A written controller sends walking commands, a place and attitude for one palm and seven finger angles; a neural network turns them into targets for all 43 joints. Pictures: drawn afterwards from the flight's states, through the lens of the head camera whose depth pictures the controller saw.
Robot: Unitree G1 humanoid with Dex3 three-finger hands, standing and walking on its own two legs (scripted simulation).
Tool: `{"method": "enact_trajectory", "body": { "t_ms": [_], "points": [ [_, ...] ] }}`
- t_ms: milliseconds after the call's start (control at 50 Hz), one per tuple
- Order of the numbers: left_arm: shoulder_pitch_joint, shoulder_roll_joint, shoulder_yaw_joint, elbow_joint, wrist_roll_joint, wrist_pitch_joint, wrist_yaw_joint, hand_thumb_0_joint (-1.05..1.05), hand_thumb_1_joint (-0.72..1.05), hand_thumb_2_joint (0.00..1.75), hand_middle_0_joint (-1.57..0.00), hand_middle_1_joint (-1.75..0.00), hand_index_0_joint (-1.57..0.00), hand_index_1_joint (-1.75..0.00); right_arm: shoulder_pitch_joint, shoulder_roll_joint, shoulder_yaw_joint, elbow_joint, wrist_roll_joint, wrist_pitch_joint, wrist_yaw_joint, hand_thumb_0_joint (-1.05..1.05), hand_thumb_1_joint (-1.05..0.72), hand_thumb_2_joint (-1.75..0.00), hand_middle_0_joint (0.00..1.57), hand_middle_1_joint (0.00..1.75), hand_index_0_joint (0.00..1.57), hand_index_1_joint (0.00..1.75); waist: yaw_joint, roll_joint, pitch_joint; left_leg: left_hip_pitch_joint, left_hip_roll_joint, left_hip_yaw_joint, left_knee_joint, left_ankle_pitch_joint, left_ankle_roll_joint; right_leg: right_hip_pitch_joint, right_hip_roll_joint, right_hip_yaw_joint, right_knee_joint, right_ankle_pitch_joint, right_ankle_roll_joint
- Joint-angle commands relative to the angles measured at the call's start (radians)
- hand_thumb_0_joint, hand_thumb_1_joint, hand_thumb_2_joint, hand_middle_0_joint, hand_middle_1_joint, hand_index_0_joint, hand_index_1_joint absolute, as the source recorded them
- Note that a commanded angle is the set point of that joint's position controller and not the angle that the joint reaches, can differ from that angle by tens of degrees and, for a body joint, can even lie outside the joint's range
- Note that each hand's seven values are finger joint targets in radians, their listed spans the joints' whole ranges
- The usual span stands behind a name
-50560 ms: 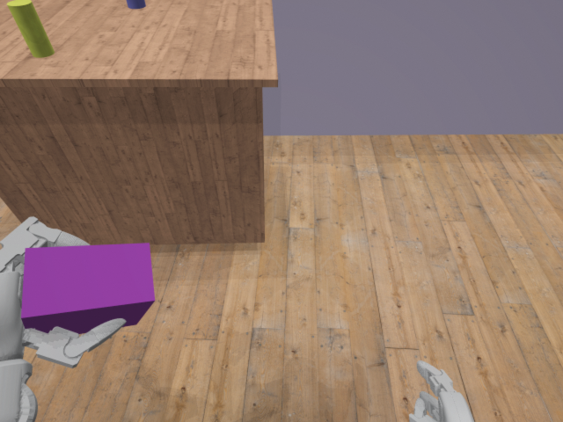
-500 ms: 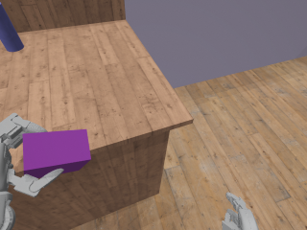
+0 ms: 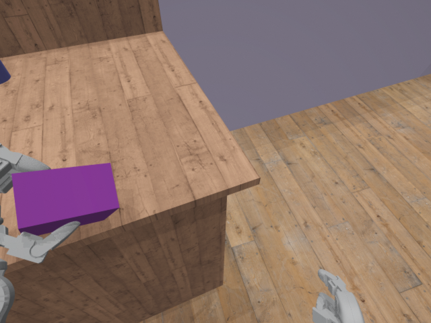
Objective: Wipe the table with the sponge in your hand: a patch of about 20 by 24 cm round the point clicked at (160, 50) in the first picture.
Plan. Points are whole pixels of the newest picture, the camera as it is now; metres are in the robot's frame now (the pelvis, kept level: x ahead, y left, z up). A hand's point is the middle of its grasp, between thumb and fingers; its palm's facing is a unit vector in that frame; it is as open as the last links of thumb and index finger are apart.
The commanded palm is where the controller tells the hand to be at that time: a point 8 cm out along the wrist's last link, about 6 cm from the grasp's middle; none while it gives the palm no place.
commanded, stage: come to a stop and stand still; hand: left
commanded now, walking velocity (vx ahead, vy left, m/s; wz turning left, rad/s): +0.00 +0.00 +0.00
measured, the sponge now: (79, 199) +0.25 +0.21 +0.17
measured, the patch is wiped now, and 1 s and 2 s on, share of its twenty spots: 1.00 1.00 1.00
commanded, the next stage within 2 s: look again from close up in 0.92 s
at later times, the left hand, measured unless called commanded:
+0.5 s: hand (44, 181) +0.25 +0.25 +0.20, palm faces +0.45 -0.80 -0.39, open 10.3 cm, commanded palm +0.20 +0.28 +0.20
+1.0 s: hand (47, 173) +0.27 +0.25 +0.20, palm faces +0.44 -0.83 -0.34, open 10.3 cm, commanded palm +0.22 +0.29 +0.20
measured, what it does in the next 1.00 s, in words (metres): steps on the spot: right foot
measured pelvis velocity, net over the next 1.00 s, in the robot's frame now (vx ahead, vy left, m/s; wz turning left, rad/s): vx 0.06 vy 0.01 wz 0.00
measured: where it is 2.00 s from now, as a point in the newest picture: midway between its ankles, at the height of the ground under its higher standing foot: outside the picture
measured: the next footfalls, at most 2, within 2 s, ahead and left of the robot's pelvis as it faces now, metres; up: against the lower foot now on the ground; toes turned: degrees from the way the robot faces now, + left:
right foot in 0.42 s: +0.14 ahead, -0.11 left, +0.00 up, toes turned -4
right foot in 1.98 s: +0.03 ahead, -0.07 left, +0.00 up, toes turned -1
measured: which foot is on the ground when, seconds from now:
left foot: down 0.00-1.00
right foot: down 0.00-0.14, up 0.16-0.40, down 0.42-1.00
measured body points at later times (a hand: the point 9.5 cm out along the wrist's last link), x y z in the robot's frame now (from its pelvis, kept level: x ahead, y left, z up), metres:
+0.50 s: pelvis +0.04 +0.00 +0.02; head +0.06 -0.01 +0.46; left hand +0.22 +0.29 +0.22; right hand +0.21 -0.22 -0.08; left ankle +0.00 +0.10 -0.70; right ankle +0.10 -0.10 -0.71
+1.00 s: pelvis +0.06 +0.01 +0.03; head +0.06 +0.01 +0.48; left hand +0.24 +0.30 +0.21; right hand +0.24 -0.22 -0.05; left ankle +0.02 +0.10 -0.71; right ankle +0.10 -0.10 -0.71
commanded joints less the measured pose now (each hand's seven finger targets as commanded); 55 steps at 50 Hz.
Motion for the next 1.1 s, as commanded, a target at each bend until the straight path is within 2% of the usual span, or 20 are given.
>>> {"method": "enact_trajectory", "body": {
  "t_ms": [0,40,80,100,120,140,180,280,340,400,440,480,540,600,740,980,1000,1020,1040,1080],
  "points": [
    [-0.003,0.202,0.11,-0.138,0.021,-0.062,0.022,0.0,0.1,1.3,-1.2,-1.6,-1.2,-1.6,-0.098,-0.097,-0.036,-0.152,0.004,-0.048,0.002,0.0,-0.9,-0.9,0.2,0.3,0.2,0.3,0.041,-0.215,-0.05,-0.202,-0.029,0.025,0.107,0.086,-0.002,0.24,-0.23,0.284,-0.202,0.901,-0.161],
    [0.007,0.191,0.105,-0.139,0.019,-0.076,0.022,0.0,0.1,1.3,-1.2,-1.6,-1.2,-1.6,-0.094,-0.091,-0.029,-0.152,0.007,-0.045,0.006,0.0,-0.9,-0.9,0.2,0.3,0.2,0.3,0.045,-0.177,-0.003,-0.209,-0.015,0.003,0.004,0.017,0.008,0.247,-0.232,0.239,-0.17,0.96,-0.149],
    [-0.027,0.187,0.096,-0.159,0.012,-0.072,0.015,0.0,0.1,1.3,-1.2,-1.6,-1.2,-1.6,-0.061,-0.101,-0.038,-0.13,0.004,-0.049,0.003,0.0,-0.9,-0.9,0.2,0.3,0.2,0.3,-0.016,-0.092,-0.077,0.199,-0.037,-0.009,-0.28,0.425,0.033,0.033,-0.117,0.054,0.03,0.953,-0.039],
    [-0.032,0.202,0.105,-0.193,0.005,-0.074,0.01,0.0,0.1,1.3,-1.2,-1.6,-1.2,-1.6,-0.05,-0.122,-0.048,-0.135,0.004,-0.053,0.001,0.0,-0.9,-0.9,0.2,0.3,0.2,0.3,-0.038,0.069,-0.17,0.471,0.076,-0.156,-0.258,0.82,0.093,-0.171,-0.017,-0.045,0.252,0.787,0.03],
    [-0.098,0.205,0.082,-0.249,0.008,-0.082,0.012,0.0,0.1,1.3,-1.2,-1.6,-1.2,-1.6,-0.069,-0.111,-0.042,-0.144,-0.01,-0.059,0.004,0.0,-0.9,-0.9,0.2,0.3,0.2,0.3,-0.049,0.276,-0.174,0.607,0.213,-0.354,-0.291,1.179,0.186,-0.393,0.04,-0.02,0.498,0.151,0.034],
    [-0.084,0.19,0.078,-0.229,0.019,-0.077,0.013,0.0,0.1,1.3,-1.2,-1.6,-1.2,-1.6,-0.056,-0.09,-0.045,-0.145,-0.021,-0.069,0.017,0.0,-0.9,-0.9,0.2,0.3,0.2,0.3,-0.04,0.17,-0.153,0.552,0.254,-0.408,-0.323,1.072,0.183,-0.434,0.04,0.035,0.596,-0.009,-0.001],
    [0.004,0.172,0.084,-0.188,0.021,-0.048,0.01,0.0,0.1,1.3,-1.2,-1.6,-1.2,-1.6,-0.05,-0.117,-0.064,-0.142,-0.017,-0.067,0.015,0.0,-0.9,-0.9,0.2,0.3,0.2,0.3,-0.022,0.055,-0.067,0.393,0.266,-0.334,-0.366,0.837,0.193,-0.443,-0.013,0.058,0.55,0.03,-0.009],
    [0.111,0.167,0.091,-0.22,0.021,-0.032,0.008,0.0,0.1,1.3,-1.2,-1.6,-1.2,-1.6,-0.07,-0.101,-0.023,-0.155,-0.012,-0.092,-0.003,0.0,-0.9,-0.9,0.2,0.3,0.2,0.3,0.009,0.129,-0.038,0.111,0.19,-0.103,-0.421,0.634,0.074,-0.124,-0.036,-0.043,0.061,0.243,-0.004],
    [0.048,0.186,0.112,-0.205,0.022,-0.035,0.016,0.0,0.1,1.3,-1.2,-1.6,-1.2,-1.6,-0.085,-0.109,-0.013,-0.154,-0.016,-0.108,-0.023,0.0,-0.9,-0.9,0.2,0.3,0.2,0.3,0.015,0.088,-0.073,-0.006,0.163,-0.077,-0.355,0.416,0.03,0.127,-0.012,-0.075,-0.18,0.367,0.004],
    [-0.016,0.192,0.111,-0.151,0.022,-0.043,0.012,0.0,0.1,1.3,-1.2,-1.6,-1.2,-1.6,-0.066,-0.112,-0.023,-0.14,-0.023,-0.114,-0.023,0.0,-0.9,-0.9,0.2,0.3,0.2,0.3,-0.003,-0.11,-0.101,-0.064,0.003,-0.029,-0.15,0.086,-0.025,0.158,-0.148,0.174,-0.326,0.547,-0.061],
    [-0.005,0.14,0.049,-0.139,0.022,-0.029,0.005,0.0,0.1,1.3,-1.2,-1.6,-1.2,-1.6,-0.036,-0.126,-0.051,-0.134,-0.011,-0.097,-0.007,0.0,-0.9,-0.9,0.2,0.3,0.2,0.3,0.0,-0.294,-0.105,-0.01,-0.028,-0.066,-0.005,-0.039,-0.032,0.027,-0.28,0.386,-0.463,0.281,-0.143],
    [-0.009,0.142,0.052,-0.162,0.031,-0.029,0.018,0.0,0.1,1.3,-1.2,-1.6,-1.2,-1.6,-0.069,-0.106,-0.026,-0.13,-0.014,-0.087,-0.012,0.0,-0.9,-0.9,0.2,0.3,0.2,0.3,0.006,-0.199,-0.08,0.013,0.004,-0.084,-0.122,-0.022,-0.017,-0.001,-0.273,0.28,-0.434,0.232,-0.143],
    [0.019,0.144,0.049,-0.215,0.033,-0.036,0.033,0.0,0.1,1.3,-1.2,-1.6,-1.2,-1.6,-0.09,-0.111,-0.026,-0.128,-0.024,-0.08,-0.034,0.0,-0.9,-0.9,0.2,0.3,0.2,0.3,0.008,0.006,-0.115,0.165,0.042,-0.127,-0.403,0.215,-0.009,-0.027,-0.101,0.074,-0.277,0.251,-0.041],
    [-0.009,0.14,0.038,-0.199,0.043,-0.032,0.029,0.0,0.1,1.3,-1.2,-1.6,-1.2,-1.6,-0.107,-0.115,-0.022,-0.145,-0.017,-0.076,-0.038,0.0,-0.9,-0.9,0.2,0.3,0.2,0.3,0.016,0.091,-0.045,-0.016,0.114,-0.216,-0.493,0.172,0.011,0.071,-0.029,0.006,-0.218,0.335,-0.004],
    [0.019,0.139,0.036,-0.168,0.031,-0.034,0.028,0.0,0.1,1.3,-1.2,-1.6,-1.2,-1.6,-0.073,-0.125,-0.036,-0.143,-0.02,-0.08,-0.034,0.0,-0.9,-0.9,0.2,0.3,0.2,0.3,0.007,-0.003,-0.151,0.095,0.048,-0.104,-0.339,0.471,-0.052,0.158,-0.077,0.033,-0.26,0.669,-0.041],
    [-0.01,0.144,0.029,-0.171,0.029,-0.026,0.025,0.0,0.1,1.3,-1.2,-1.6,-1.2,-1.6,-0.083,-0.124,-0.026,-0.155,-0.023,-0.068,-0.039,0.0,-0.9,-0.9,0.2,0.3,0.2,0.3,0.012,0.011,-0.098,0.039,0.046,-0.115,-0.428,0.309,-0.037,0.15,-0.051,0.018,-0.3,0.511,-0.02],
    [-1.099,0.943,0.59,-0.417,0.221,-0.128,0.018,0.0,0.1,1.3,-1.2,-1.6,-1.2,-1.6,0.085,-0.144,-0.022,-0.135,-0.066,-0.136,-0.024,0.0,-0.9,-0.9,0.2,0.3,0.2,0.3,0.019,-0.103,0.061,-0.118,0.086,-0.078,-0.274,0.407,0.015,0.044,-0.042,0.031,-0.286,0.498,0.04],
    [-0.789,0.518,0.305,0.075,0.087,-0.082,-0.008,0.0,0.1,1.3,-1.2,-1.6,-1.2,-1.6,-0.031,-0.074,-0.018,-0.049,0.005,-0.12,-0.02,0.0,-0.9,-0.9,0.2,0.3,0.2,0.3,0.003,0.0,0.015,0.034,0.125,-0.113,-0.297,0.358,-0.013,-0.064,-0.156,0.033,-0.308,0.35,-0.06],
    [-0.509,0.341,0.181,0.175,0.057,-0.066,-0.034,0.0,0.1,1.3,-1.2,-1.6,-1.2,-1.6,-0.033,-0.12,-0.042,-0.078,-0.011,-0.13,0.002,0.0,-0.9,-0.9,0.2,0.3,0.2,0.3,0.022,0.048,-0.076,0.145,0.076,-0.083,-0.354,0.328,-0.032,-0.033,-0.091,0.087,-0.249,0.399,-0.08],
    [-0.25,0.202,0.051,0.06,0.018,-0.089,-0.065,0.0,0.1,1.3,-1.2,-1.6,-1.2,-1.6,-0.04,-0.14,-0.048,-0.122,-0.001,-0.136,0.035,0.0,-0.9,-0.9,0.2,0.3,0.2,0.3,0.034,0.105,-0.122,0.083,0.062,-0.08,-0.382,0.21,-0.013,0.059,-0.089,0.089,-0.249,0.383,-0.035]
  ]
}}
